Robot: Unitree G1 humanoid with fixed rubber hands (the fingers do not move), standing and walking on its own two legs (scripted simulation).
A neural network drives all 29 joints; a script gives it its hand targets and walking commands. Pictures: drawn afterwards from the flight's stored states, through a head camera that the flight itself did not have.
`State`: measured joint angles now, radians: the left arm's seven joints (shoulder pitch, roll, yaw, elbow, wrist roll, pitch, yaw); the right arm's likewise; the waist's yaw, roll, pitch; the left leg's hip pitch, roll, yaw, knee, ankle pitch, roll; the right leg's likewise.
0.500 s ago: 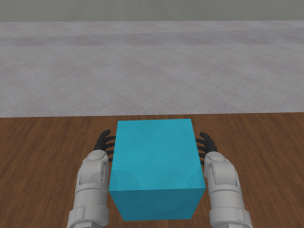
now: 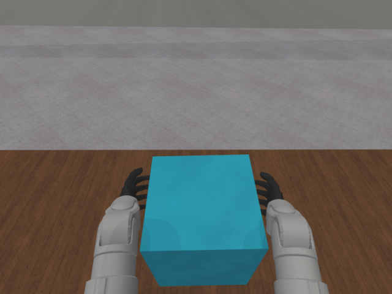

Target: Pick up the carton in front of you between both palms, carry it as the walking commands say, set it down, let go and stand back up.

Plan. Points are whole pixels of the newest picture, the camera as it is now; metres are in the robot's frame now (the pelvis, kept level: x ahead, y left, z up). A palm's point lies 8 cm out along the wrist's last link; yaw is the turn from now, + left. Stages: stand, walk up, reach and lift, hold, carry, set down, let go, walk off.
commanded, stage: carry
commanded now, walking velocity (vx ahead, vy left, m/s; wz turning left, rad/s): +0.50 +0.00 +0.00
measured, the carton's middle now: (201, 223) +0.29 -0.01 -0.02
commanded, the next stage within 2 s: none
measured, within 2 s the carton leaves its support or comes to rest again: neither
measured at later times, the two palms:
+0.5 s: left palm (128, 144) +0.43 +0.17 +0.10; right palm (250, 141) +0.45 -0.13 +0.09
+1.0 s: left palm (135, 78) +0.76 +0.21 +0.10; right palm (224, 79) +0.74 -0.09 +0.11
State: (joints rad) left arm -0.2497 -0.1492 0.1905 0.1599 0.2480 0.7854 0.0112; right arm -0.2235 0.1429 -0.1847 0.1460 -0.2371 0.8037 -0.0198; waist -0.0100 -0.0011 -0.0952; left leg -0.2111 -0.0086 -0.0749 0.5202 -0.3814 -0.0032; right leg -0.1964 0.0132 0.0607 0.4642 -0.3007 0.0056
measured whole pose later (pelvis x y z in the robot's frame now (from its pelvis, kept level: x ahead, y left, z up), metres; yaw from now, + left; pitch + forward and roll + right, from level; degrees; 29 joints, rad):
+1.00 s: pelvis +0.50 +0.06 +0.01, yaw -1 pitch +5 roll -2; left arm -0.05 -0.13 0.05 -0.52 0.08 1.20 0.11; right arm -0.04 0.13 -0.06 -0.50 -0.05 1.21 -0.13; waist -0.03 0.00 -0.10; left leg -0.06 0.02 0.22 0.23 -0.26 0.05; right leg -0.63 -0.10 -0.13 0.72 -0.12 0.00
